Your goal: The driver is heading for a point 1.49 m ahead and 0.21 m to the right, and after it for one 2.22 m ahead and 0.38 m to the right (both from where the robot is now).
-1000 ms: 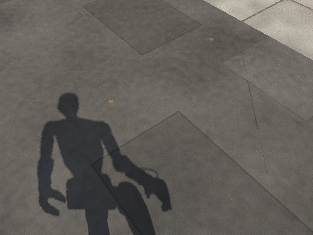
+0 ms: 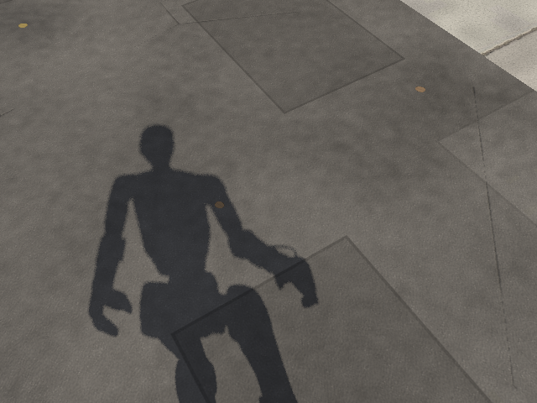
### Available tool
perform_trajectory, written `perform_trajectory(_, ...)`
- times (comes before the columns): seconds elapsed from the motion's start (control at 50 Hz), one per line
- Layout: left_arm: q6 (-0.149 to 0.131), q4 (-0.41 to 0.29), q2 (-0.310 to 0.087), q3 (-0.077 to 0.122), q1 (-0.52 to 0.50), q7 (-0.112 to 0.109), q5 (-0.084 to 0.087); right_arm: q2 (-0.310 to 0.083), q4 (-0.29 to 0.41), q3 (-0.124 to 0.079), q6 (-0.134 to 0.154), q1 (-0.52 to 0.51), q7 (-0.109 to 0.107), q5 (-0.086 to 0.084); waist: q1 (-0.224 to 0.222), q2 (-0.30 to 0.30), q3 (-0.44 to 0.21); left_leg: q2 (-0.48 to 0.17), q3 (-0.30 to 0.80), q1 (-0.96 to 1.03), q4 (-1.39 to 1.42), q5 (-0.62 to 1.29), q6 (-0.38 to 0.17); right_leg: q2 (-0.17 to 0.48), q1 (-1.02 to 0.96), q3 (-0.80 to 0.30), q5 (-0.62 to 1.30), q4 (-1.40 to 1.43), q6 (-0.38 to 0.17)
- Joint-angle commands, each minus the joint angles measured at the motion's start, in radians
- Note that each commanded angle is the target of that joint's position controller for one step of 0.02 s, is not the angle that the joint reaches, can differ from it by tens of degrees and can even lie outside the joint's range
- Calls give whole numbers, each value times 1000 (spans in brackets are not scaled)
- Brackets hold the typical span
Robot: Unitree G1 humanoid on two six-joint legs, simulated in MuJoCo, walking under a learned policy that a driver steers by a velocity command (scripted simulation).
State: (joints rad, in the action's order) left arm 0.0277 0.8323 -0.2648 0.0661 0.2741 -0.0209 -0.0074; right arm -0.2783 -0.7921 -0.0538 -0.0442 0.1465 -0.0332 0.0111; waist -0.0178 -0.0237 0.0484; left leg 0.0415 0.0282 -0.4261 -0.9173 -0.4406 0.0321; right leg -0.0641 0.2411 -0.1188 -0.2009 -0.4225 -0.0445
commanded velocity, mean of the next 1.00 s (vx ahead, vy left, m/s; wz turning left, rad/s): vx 0.00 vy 0.00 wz -0.40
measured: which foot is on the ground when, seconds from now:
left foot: up 0.00-0.16, down 0.18-0.64, up 0.66-1.00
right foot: down 0.00-0.18, up 0.20-0.62, down 0.64-1.00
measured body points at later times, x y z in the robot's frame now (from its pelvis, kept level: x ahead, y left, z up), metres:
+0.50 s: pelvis -0.02 +0.03 +0.00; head +0.02 +0.04 +0.45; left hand +0.17 +0.27 -0.13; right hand +0.01 -0.26 -0.10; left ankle +0.01 +0.13 -0.74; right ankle -0.07 -0.08 -0.69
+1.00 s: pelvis -0.04 +0.00 +0.00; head -0.03 -0.01 +0.45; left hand +0.17 +0.18 -0.13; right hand -0.09 -0.27 -0.14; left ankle -0.01 +0.13 -0.74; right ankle -0.07 -0.07 -0.74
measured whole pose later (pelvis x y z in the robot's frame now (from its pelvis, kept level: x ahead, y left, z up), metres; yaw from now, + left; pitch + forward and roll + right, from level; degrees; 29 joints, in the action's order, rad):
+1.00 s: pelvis -0.04 +0.00 +0.00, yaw -23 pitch -1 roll +0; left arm 0.02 0.86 -0.22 -0.01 0.15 -0.02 -0.02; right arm -0.26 -0.87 -0.03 -0.06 0.25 -0.02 0.01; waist 0.02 -0.03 0.05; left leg -0.02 0.01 -0.20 -0.54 -0.33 0.01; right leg -0.08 0.18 -0.01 -0.22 -0.42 -0.07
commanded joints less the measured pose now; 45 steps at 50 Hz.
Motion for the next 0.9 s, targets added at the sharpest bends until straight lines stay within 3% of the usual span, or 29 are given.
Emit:
perform_trajectory(0.02, -1, -43, -166, 49, 51, -3, -3, -53, 78, -4, 10, -24, -3, -6, -22, 158, -115, -3, 2, -81, 70, -5, 14, 230, -200, -248, 523, 37, -190)
perform_trajectory(0.1, 12, -63, -191, 61, 0, 10, -9, -71, 93, -2, 19, -1, -6, -13, -16, 181, -123, 17, 5, 38, 206, 4, -6, 215, -130, -319, 466, 28, -167)
perform_trajectory(0.16, 21, -86, -193, 63, -92, 18, 2, -70, 73, -1, 33, 103, -14, -9, 53, 166, -114, 31, -4, 240, 494, 150, -26, 153, -16, -338, 325, -11, -91)
perform_trajectory(0.18, 19, -97, -164, 55, -101, 16, 8, -107, 67, -10, 42, 130, -23, 2, 59, 109, -109, -47, 62, 341, 614, 189, -42, 100, 80, -309, 149, -63, -36)
perform_trajectory(0.2, 15, -101, -77, 35, -28, 16, 4, -192, 83, -22, 42, 123, -31, 18, 15, -127, -118, -317, 316, 424, 705, 156, -98, -23, 201, -146, -192, -273, 21)
perform_trajectory(0.22, 18, -107, -123, 46, -24, 7, -11, -259, 105, -36, 33, 65, -22, 18, 14, -228, -77, -454, 472, 290, 714, 277, -223, -105, 289, 3, -409, -441, 37)
perform_trajectory(0.24, 21, -98, -175, 58, -33, 9, -28, -201, 110, -24, 31, 65, -15, 19, 5, -134, -47, -446, 433, 236, 697, 348, -268, -34, 268, -13, -383, -590, 37)
perform_trajectory(0.26, 25, -77, -176, 64, -30, 17, -24, -137, 118, -7, 34, 17, -11, 11, -19, -77, -12, -378, 322, 204, 681, 378, -250, -19, 259, -13, -319, -652, 38)
perform_trajectory(0.28, 32, -61, -165, 63, -8, 27, -18, -112, 130, 0, 33, -26, -10, 13, -36, -77, -1, -310, 216, 204, 667, 421, -219, -15, 254, 5, -267, -695, 48)
perform_trajectory(0.3, 37, -57, -158, 61, 0, 39, -17, -113, 134, 0, 36, -31, -16, 13, -37, -115, -15, -276, 155, 240, 652, 478, -208, -11, 269, 24, -230, -727, 60)
perform_trajectory(0.34, 40, -60, -145, 52, -18, 53, -10, -114, 125, -2, 39, 14, -16, 15, -8, -123, -37, -254, 85, 307, 622, 593, -211, -7, 288, 54, -211, -718, 86)
perform_trajectory(0.44, 51, -107, -119, 33, -116, 66, -6, -143, 95, -20, 40, 111, -11, 15, 53, -133, -53, -316, 63, 422, 597, 611, -248, 30, 299, 90, -235, -553, 104)
perform_trajectory(0.5, 52, -129, -102, 19, -139, 73, 0, -161, 94, -28, 41, 96, 2, 19, 55, -146, -59, -328, 15, 373, 577, 615, -242, 46, 191, 134, -252, -416, 83)
perform_trajectory(0.56, 45, -137, -98, 11, -125, 66, 8, -182, 79, -35, 37, 99, 16, 19, 53, -168, -77, -329, 5, 332, 529, 681, -237, 26, 78, 168, -262, -282, 50)
perform_trajectory(0.6, 33, -120, -87, 6, -70, 57, 1, -185, 72, -36, 29, 77, 22, 6, 12, -142, -86, -309, -22, 292, 455, 654, -200, 12, -36, 184, -127, -71, 22)
perform_trajectory(0.62, 20, -112, -99, 5, -49, 47, -13, -176, 62, -33, 24, 89, 24, 0, -8, -92, -86, -289, -49, 227, 398, 571, -146, 22, -131, 149, 21, 94, 12)
perform_trajectory(0.64, 4, -115, -171, 15, -33, 36, -32, -117, 69, -18, 20, 131, 30, 5, 3, 111, -114, -215, -123, 79, 213, 309, -75, 209, -261, -101, 71, 196, -16)
perform_trajectory(0.66, -2, -133, -280, 33, -51, 32, -16, -37, 118, 7, 12, 114, 26, 5, 14, 295, -83, -55, -148, -71, 116, -162, -25, 454, -216, -349, 455, 164, -162)
perform_trajectory(0.68, -7, -111, -220, 26, -9, 26, -8, -96, 101, -4, -6, 69, 11, 5, -40, 188, -105, -93, -29, -11, 5, -176, -21, 438, -159, -285, 447, 130, -236)
perform_trajectory(0.7, -8, -110, -157, 2, -71, 23, -7, -104, 88, -9, -14, 72, 15, -7, 2, 159, -60, -93, -10, -12, -29, -117, -25, 373, -127, -202, 404, 140, -224)
perform_trajectory(0.72, -5, -115, -120, -12, -139, 19, -11, -110, 66, -13, -13, 89, 20, -10, 31, 152, -29, -98, -3, -3, -10, -51, -26, 310, -101, -136, 349, 154, -181)
perform_trajectory(0.76, -11, -109, -109, -20, -159, 6, -6, -124, 31, -20, -12, 132, 26, 12, 42, 177, -42, -82, -21, 14, -18, 22, -19, 250, -135, -68, 455, 137, -152)
perform_trajectory(0.82, -19, -81, -103, -30, -128, 5, -5, -87, 7, -10, -16, 139, 29, 6, 33, 129, -70, -73, -20, 54, 39, 35, -5, 250, -158, -51, 451, 129, -153)
perform_trajectory(0.9, -21, -42, -110, -34, -114, 4, -14, -64, -9, 0, -20, 108, 18, 3, 10, 149, -41, -62, -26, 116, 213, 22, -9, 248, -127, -82, 306, 131, -157)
